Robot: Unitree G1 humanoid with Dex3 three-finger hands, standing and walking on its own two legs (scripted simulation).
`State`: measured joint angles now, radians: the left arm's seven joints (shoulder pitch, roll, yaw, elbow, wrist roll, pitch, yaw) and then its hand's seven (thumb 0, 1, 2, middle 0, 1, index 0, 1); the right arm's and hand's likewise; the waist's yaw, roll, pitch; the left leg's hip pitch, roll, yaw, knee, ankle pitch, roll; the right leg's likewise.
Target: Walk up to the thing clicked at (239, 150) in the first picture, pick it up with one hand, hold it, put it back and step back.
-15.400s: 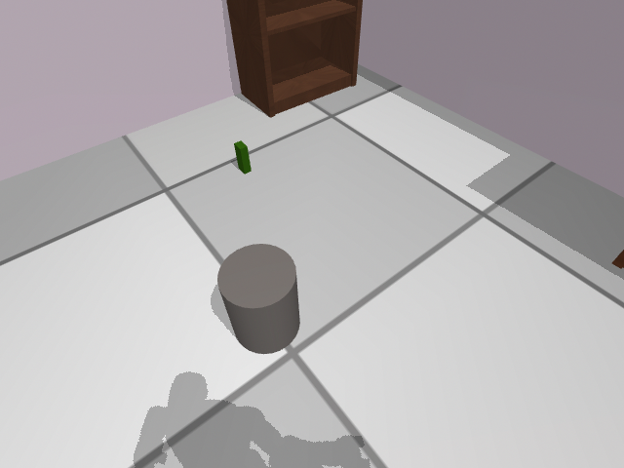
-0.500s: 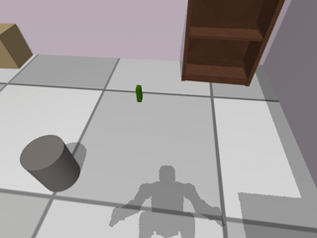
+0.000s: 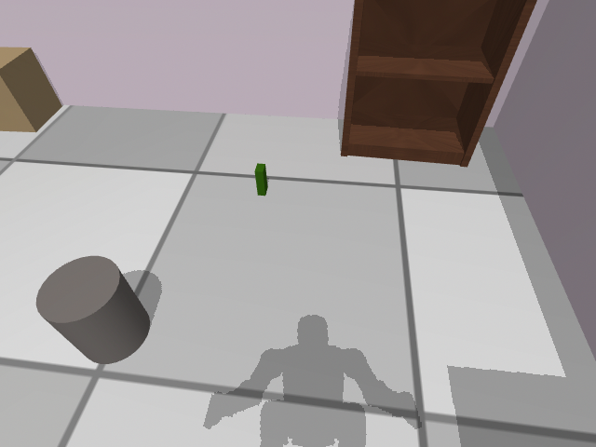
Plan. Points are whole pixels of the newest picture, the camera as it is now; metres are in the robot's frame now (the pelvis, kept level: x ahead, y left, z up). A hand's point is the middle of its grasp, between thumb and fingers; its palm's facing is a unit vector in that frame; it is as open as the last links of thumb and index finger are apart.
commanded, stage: walk up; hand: left
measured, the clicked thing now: (261, 179) +1.43 +0.24 -0.70
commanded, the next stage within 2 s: none
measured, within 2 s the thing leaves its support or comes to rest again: neither
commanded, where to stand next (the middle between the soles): +1.08 +0.02 m, yaw +1 degrees
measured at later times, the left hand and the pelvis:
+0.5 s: hand (94, 434) +0.19 +0.35 -0.16, palm faces -0.01 -0.95 -0.32, open 7.4 cm; pelvis +0.14 +0.06 -0.01, yaw +1 degrees
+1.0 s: hand (164, 303) +0.40 +0.29 -0.14, palm faces +0.03 -0.93 -0.38, open 7.4 cm; pelvis +0.37 +0.01 -0.01, yaw +2 degrees
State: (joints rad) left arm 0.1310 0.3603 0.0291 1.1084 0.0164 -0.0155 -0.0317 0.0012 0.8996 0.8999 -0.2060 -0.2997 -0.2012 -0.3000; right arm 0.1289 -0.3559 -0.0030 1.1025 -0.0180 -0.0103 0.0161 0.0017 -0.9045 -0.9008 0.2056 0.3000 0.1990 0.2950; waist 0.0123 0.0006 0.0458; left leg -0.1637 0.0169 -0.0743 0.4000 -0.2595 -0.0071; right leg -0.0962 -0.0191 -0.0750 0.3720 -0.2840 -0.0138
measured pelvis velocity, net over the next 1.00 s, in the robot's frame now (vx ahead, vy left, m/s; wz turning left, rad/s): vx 0.37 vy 0.01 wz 0.04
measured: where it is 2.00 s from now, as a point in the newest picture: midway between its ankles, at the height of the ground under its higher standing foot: (310, 299)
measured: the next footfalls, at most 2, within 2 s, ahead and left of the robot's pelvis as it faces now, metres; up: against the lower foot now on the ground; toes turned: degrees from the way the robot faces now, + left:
left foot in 0.24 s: +0.18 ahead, +0.19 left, +0.00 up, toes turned +8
right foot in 0.68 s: +0.39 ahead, -0.09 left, +0.00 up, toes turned -5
